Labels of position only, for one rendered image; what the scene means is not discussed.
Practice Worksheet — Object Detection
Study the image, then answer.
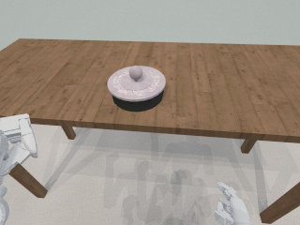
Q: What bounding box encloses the knob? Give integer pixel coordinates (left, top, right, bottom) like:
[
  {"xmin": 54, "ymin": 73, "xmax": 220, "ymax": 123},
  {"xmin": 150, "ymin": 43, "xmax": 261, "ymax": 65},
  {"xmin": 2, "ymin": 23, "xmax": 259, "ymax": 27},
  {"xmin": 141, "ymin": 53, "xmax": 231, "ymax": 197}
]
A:
[{"xmin": 128, "ymin": 66, "xmax": 143, "ymax": 80}]

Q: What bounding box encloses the right robot hand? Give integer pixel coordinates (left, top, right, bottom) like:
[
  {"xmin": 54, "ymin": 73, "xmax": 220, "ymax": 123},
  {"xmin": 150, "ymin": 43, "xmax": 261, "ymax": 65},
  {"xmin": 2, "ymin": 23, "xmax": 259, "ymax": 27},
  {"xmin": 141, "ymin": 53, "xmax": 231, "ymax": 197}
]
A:
[{"xmin": 215, "ymin": 182, "xmax": 252, "ymax": 225}]

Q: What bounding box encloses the lid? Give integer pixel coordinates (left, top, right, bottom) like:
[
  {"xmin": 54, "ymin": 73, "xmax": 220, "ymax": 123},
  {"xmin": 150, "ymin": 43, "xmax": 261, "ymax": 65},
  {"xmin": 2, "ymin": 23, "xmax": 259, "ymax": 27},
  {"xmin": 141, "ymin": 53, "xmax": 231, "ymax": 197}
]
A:
[{"xmin": 107, "ymin": 66, "xmax": 166, "ymax": 102}]

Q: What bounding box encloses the pot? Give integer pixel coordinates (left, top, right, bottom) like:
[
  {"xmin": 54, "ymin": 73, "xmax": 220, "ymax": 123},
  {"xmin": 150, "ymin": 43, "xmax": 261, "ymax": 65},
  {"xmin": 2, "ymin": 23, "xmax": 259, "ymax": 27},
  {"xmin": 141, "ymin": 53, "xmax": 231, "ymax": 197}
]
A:
[{"xmin": 112, "ymin": 90, "xmax": 164, "ymax": 112}]

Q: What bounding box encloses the left robot hand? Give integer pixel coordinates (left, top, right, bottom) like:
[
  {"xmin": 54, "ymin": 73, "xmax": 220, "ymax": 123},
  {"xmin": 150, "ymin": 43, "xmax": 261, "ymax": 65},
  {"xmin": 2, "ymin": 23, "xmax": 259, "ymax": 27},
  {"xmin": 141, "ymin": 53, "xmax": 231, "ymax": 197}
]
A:
[{"xmin": 0, "ymin": 113, "xmax": 38, "ymax": 186}]

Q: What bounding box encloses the table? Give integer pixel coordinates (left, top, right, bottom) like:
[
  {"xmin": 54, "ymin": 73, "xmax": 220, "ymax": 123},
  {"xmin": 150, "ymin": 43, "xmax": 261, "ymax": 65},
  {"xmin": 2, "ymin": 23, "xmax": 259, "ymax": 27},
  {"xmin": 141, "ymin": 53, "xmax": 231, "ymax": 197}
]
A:
[{"xmin": 0, "ymin": 38, "xmax": 300, "ymax": 224}]

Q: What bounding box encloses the robot left forearm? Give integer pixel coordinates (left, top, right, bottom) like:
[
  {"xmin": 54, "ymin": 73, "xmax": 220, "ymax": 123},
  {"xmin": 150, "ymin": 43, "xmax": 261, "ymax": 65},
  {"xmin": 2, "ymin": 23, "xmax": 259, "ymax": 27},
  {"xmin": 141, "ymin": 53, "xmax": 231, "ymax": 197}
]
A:
[{"xmin": 0, "ymin": 186, "xmax": 9, "ymax": 225}]

